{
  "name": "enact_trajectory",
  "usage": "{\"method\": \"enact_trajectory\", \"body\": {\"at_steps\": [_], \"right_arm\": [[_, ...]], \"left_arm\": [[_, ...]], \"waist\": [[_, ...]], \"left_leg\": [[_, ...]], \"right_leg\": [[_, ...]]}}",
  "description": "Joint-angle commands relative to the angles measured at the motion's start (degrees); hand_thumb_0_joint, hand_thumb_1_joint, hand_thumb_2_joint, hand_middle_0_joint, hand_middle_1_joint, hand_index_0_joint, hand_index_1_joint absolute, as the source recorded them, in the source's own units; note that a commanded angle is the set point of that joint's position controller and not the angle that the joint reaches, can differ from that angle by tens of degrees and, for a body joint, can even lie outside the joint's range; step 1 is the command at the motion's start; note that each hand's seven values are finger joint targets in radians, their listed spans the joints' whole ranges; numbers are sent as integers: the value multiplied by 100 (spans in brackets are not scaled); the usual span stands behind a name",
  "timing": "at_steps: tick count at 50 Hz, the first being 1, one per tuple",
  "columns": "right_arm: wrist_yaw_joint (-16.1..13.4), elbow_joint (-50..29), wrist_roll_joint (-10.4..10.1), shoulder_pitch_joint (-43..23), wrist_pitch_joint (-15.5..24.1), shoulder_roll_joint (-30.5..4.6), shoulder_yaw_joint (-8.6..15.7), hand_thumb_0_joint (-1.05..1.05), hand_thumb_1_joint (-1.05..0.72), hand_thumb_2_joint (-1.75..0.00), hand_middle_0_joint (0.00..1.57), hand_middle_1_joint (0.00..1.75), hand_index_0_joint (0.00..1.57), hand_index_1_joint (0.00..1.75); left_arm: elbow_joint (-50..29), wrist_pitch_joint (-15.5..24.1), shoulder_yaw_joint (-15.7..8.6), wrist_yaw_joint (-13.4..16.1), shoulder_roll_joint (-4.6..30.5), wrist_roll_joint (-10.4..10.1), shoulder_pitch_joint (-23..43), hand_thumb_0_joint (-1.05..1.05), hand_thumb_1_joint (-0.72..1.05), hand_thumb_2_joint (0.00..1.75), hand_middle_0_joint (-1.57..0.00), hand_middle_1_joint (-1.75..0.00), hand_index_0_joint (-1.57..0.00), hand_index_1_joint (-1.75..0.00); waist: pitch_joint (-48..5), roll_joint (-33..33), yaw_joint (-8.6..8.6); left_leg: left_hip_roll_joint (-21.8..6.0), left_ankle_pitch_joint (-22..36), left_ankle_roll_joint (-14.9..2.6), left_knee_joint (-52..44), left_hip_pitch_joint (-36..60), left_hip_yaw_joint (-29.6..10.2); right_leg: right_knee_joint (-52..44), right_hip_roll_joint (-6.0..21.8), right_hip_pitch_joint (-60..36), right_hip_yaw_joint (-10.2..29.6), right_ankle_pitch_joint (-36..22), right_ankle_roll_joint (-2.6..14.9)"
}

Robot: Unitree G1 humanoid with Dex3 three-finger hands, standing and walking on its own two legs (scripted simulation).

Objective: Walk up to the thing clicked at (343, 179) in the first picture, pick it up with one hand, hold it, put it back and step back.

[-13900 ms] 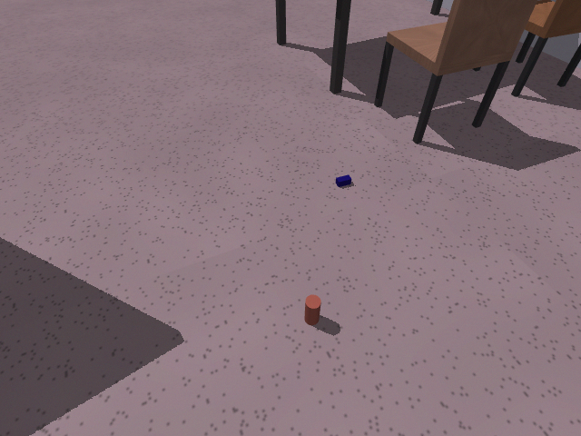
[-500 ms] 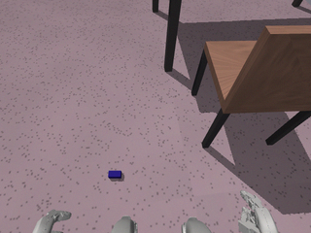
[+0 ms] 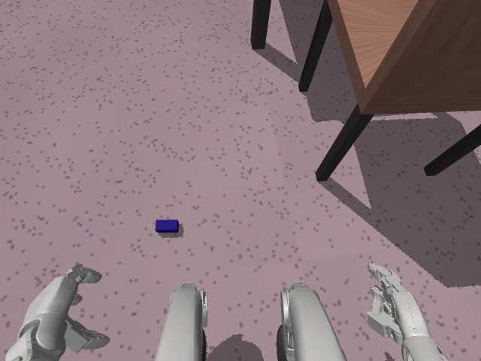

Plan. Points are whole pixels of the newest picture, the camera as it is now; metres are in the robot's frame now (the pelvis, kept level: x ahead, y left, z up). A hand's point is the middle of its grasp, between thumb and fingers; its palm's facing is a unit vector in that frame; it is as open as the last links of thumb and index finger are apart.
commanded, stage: rise first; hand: left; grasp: from above
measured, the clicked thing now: (167, 226) +0.49 +0.25 -0.57
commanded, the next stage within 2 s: none
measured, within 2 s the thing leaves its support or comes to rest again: neither
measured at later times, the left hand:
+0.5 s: hand (119, 260) +0.34 +0.30 -0.33, palm faces -0.49 -0.18 -0.85, open 11.8 cm
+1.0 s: hand (130, 239) +0.41 +0.31 -0.40, palm faces -0.46 +0.01 -0.89, open 11.8 cm
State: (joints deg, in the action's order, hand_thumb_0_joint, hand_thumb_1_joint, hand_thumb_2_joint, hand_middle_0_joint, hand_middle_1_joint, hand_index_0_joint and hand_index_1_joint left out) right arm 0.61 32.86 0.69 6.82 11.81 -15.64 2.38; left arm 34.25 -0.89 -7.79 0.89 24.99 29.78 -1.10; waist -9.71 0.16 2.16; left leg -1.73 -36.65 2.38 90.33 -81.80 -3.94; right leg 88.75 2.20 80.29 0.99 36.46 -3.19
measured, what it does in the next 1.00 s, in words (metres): lowers itself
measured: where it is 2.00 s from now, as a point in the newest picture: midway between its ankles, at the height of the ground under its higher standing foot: outside the picture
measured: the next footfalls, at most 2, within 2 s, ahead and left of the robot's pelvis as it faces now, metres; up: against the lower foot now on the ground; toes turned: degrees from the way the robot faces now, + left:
none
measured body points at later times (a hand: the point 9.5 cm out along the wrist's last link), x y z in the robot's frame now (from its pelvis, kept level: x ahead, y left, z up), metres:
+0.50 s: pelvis -0.06 +0.00 -0.19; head +0.16 +0.03 +0.20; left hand +0.36 +0.31 -0.28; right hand +0.04 -0.28 -0.32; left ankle +0.04 +0.14 -0.55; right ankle +0.04 -0.15 -0.55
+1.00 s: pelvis -0.05 +0.03 -0.24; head +0.17 +0.09 +0.14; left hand +0.43 +0.31 -0.35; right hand -0.01 -0.26 -0.34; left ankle +0.04 +0.14 -0.55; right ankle +0.04 -0.15 -0.55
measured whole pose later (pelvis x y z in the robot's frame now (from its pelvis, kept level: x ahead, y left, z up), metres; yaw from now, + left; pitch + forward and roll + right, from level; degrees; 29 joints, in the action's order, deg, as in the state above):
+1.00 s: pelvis -0.05 +0.03 -0.24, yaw -6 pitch +33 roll -10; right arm 7.3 43.5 7.9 7.3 -0.3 -14.9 -0.9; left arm 77.4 20.1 -6.6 19.1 45.1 77.1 50.2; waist -3.9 -0.9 10.9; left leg 1.3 -38.1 0.2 135.9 -130.8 -8.7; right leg 129.8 -0.3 124.7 1.3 38.5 -2.7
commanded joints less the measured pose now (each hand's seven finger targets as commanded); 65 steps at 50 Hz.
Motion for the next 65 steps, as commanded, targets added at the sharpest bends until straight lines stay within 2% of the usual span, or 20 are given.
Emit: {"method": "enact_trajectory", "body": {"at_steps": [1,4,7,11,12,13,16,18,26,28,34,37,38,46,51,55,57,59,62,65], "right_arm": [[-3,-349,-77,209,174,-981,433,0,-96,-92,20,30,20,30],[40,-188,-89,268,42,-1063,498,0,-95,-91,20,30,20,30],[101,5,-50,407,-87,-1062,522,0,-95,-91,20,30,20,30],[166,155,16,552,-222,-1099,556,0,-95,-92,20,30,20,30],[176,224,31,598,-254,-1109,554,0,-97,-92,20,30,20,30],[177,239,52,592,-283,-1132,545,0,-96,-92,20,30,20,30],[206,332,114,656,-372,-1142,514,0,-96,-92,20,30,20,30],[222,393,146,681,-432,-1169,479,0,-95,-91,20,30,20,30],[341,612,342,769,-773,-1275,327,0,-87,-89,20,30,20,30],[370,674,381,843,-870,-1284,307,0,-88,-90,20,30,20,30],[436,801,478,891,-1032,-1366,276,0,-89,-90,20,30,20,30],[473,837,529,965,-1076,-1384,257,0,-89,-90,20,30,20,30],[480,847,536,975,-1084,-1367,247,0,-89,-90,20,30,20,30],[580,911,689,1041,-1176,-1436,177,0,-90,-90,20,30,20,30],[639,955,805,1060,-1151,-1452,113,0,-90,-90,20,30,20,30],[661,980,870,1041,-1092,-1429,43,0,-91,-90,20,30,20,30],[669,985,919,1040,-1080,-1455,20,0,-90,-90,20,30,20,30],[685,994,948,1102,-1068,-1447,-1,0,-91,-90,20,30,20,30],[699,985,996,1145,-1046,-1468,-38,0,-91,-90,20,30,20,30],[706,975,1001,1161,-1017,-1475,-66,0,-91,-90,20,30,20,30]], "left_arm": [[-394,730,-606,325,1542,583,881,0,-30,74,-43,-74,-41,-76],[-72,825,-773,482,1872,936,1291,0,-30,75,-39,-77,-38,-79],[410,919,-762,563,2030,1260,2038,0,-26,73,-40,-77,-40,-78],[813,1206,-712,497,2448,1676,3113,0,-22,69,-44,-74,-44,-74],[977,1301,-654,472,2446,1796,3266,0,-23,70,-45,-73,-45,-73],[1136,1396,-750,469,2721,1924,3407,0,-21,69,-45,-73,-45,-73],[1287,1712,-578,453,2794,2213,4101,0,-19,68,-47,-71,-47,-71],[1355,1934,-627,534,3104,2426,4581,0,-19,70,-45,-70,-45,-70],[2003,2298,-733,1336,3579,3350,5454,0,-12,71,-45,-59,-43,-61],[2234,2239,-599,1517,3422,3535,5611,0,-13,71,-44,-58,-43,-60],[2901,1997,-337,1822,3502,4029,6048,0,-11,68,-46,-54,-45,-56],[3085,1945,-179,1858,3391,4171,6273,0,-12,69,-44,-55,-43,-56],[3010,1953,-225,1865,3505,4206,6368,0,-12,69,-45,-55,-43,-56],[3530,2108,-122,1975,3469,4624,6682,0,-15,70,-40,-63,-40,-63],[3786,2147,-230,2219,3564,4683,7051,0,-16,70,-39,-65,-39,-65],[4149,2087,-128,2415,3509,4792,7210,0,-17,70,-39,-67,-39,-67],[4057,2070,-221,2489,3693,4824,7409,0,-18,72,-37,-68,-38,-68],[4231,1997,-114,2504,3555,4833,7332,0,-22,74,-35,-71,-35,-70],[4424,1906,-181,2540,3614,4782,7297,0,-22,74,-35,-71,-35,-71],[4265,1858,-270,2533,3860,4727,7409,0,-23,75,-33,-74,-34,-73]], "waist": [[-2624,659,-59],[-3017,707,-153],[-3195,337,-79],[-3519,97,-16],[-3512,33,40],[-3473,-45,-23],[-3405,54,96],[-3362,225,117],[-3278,1083,208],[-3220,1136,329],[-3060,1321,538],[-3050,1312,686],[-3137,1421,636],[-3075,1717,873],[-3046,1721,958],[-2864,1802,1048],[-3024,1966,1048],[-3019,1931,1124],[-2958,1757,1199],[-3025,1768,1167]], "left_leg": [[124,1575,-200,-390,1100,186],[134,1940,-213,122,844,231],[173,1804,-307,728,98,371],[170,1262,-361,1303,-639,417],[172,1134,-368,1424,-765,414],[172,942,-387,1535,-996,438],[175,469,-401,1816,-1331,444],[183,182,-392,1928,-1471,419],[207,-151,-321,2174,-1345,265],[227,-60,-320,2262,-1364,239],[250,114,-315,2450,-1426,128],[266,298,-324,2616,-1454,118],[278,381,-309,2613,-1376,106],[250,651,-218,2770,-1274,-70],[238,690,-233,2924,-1349,-69],[248,442,-264,3054,-1601,-1],[250,518,-264,3088,-1563,4],[238,665,-271,3153,-1531,-6],[251,661,-302,3239,-1691,6],[259,651,-339,3336,-1830,66]], "right_leg": [[-65,-181,-213,-270,-1427,418],[368,-178,149,-294,-1649,428],[578,-193,152,-272,-1749,371],[935,-211,322,-296,-1330,341],[1005,-213,432,-311,-1212,340],[1051,-232,473,-315,-1008,328],[1239,-255,902,-349,-515,338],[1391,-291,1197,-402,-161,371],[2136,-352,2345,-745,92,459],[2253,-348,2556,-807,-5,465],[2600,-321,3019,-899,-247,493],[2704,-300,3065,-903,-435,474],[2744,-295,3063,-887,-484,488],[3101,-273,3478,-943,-652,470],[3225,-286,3605,-959,-713,464],[3262,-331,3747,-965,-570,465],[3330,-335,3737,-978,-633,449],[3376,-347,3692,-1004,-756,441],[3367,-356,3609,-1008,-787,426],[3332,-370,3436,-982,-825,431]]}}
